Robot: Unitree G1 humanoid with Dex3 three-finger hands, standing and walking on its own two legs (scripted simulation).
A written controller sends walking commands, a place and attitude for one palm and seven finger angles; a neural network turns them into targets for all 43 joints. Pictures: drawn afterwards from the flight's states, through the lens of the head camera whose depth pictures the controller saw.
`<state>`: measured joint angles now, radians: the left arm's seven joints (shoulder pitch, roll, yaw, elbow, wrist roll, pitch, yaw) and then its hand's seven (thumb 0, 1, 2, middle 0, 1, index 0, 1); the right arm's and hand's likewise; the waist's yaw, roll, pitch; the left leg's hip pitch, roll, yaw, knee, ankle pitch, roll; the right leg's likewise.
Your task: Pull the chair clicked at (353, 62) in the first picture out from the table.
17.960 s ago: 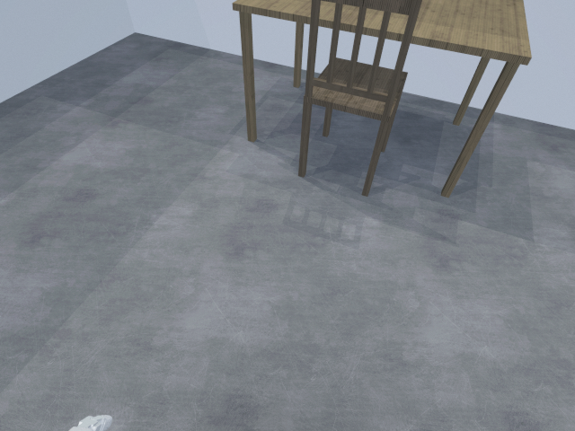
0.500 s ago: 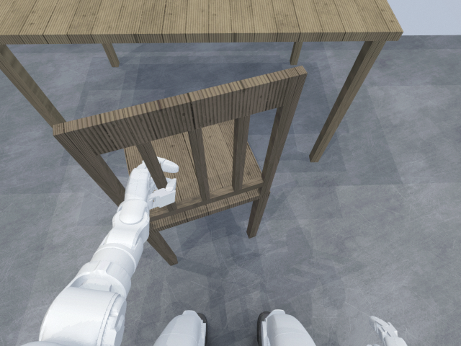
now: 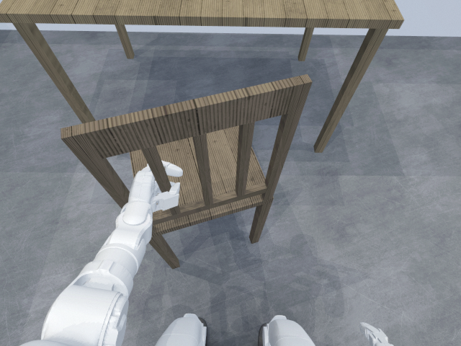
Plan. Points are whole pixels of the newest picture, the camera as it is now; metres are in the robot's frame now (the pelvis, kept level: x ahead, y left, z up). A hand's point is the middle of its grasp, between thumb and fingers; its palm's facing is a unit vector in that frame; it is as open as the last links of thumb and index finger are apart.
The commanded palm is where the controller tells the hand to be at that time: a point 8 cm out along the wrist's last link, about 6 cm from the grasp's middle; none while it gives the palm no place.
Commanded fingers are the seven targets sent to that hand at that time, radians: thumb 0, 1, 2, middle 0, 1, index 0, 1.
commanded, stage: step backward, pulling the chair out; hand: left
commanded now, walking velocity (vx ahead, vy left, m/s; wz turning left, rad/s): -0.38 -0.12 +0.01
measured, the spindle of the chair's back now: (204, 173) +0.43 +0.08 -0.06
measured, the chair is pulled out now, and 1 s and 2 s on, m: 0.38 0.63 0.64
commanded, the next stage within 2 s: stop walking, hand still on the chair in 0.50 s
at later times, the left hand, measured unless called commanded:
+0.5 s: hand (164, 256) +0.26 +0.13 -0.05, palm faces +0.02 -0.98 -0.18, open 5.3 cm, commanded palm +0.27 +0.18 -0.05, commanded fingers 0.00 0.90 0.90 -0.50 -1.45 -0.50 -1.45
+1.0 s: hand (153, 339) +0.13 +0.13 -0.06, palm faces +0.08 -0.98 -0.20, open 5.4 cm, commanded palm +0.11 +0.18 -0.04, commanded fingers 0.00 0.90 0.90 -0.50 -1.45 -0.50 -1.45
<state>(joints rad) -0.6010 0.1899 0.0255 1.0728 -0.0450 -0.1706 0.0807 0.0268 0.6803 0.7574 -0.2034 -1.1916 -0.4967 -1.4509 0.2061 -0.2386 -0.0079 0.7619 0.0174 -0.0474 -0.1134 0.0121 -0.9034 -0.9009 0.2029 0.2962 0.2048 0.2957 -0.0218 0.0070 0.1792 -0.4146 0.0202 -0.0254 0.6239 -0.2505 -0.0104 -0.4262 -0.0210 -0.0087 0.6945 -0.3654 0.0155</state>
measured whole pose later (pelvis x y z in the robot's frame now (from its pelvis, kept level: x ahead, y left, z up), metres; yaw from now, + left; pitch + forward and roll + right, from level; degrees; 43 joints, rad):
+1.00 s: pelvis -0.16 -0.02 +0.00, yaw +2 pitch -4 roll +1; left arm -0.22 0.13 0.01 0.86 -0.03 -0.14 0.08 0.02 0.65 0.78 -0.23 -1.18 -0.50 -1.45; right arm 0.27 -0.23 0.01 0.76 0.01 -0.03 -0.10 0.01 -0.90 -0.90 0.20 0.30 0.21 0.30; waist -0.03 0.03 0.09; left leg -0.34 0.00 -0.03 0.79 -0.42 0.00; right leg -0.36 -0.04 -0.03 0.63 -0.20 -0.01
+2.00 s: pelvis -0.11 -0.01 -0.01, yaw +3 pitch +7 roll +0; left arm 0.15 0.16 -0.03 0.30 -0.07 0.04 0.10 0.01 -0.05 0.44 -0.36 -1.29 -0.47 -1.39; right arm 0.23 -0.26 -0.01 0.61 0.05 -0.09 -0.05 0.02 -0.90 -0.90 0.20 0.30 0.20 0.30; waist -0.04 0.03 -0.07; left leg -0.43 0.01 -0.01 0.71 -0.40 -0.01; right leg -0.54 -0.03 -0.04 0.69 -0.28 0.00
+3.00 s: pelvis -0.10 -0.01 -0.04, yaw +5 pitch +11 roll -1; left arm 0.59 0.17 -0.11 -0.20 -0.03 0.16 0.10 -0.01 -0.54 0.20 -0.04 -0.02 0.00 0.00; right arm 0.25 -0.22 0.02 0.46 0.04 -0.08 -0.09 0.02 -0.90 -0.90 0.20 0.30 0.21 0.30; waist -0.02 0.04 -0.16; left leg -0.61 0.00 -0.05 0.96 -0.54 -0.01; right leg -0.70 -0.04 -0.08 0.92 -0.41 0.00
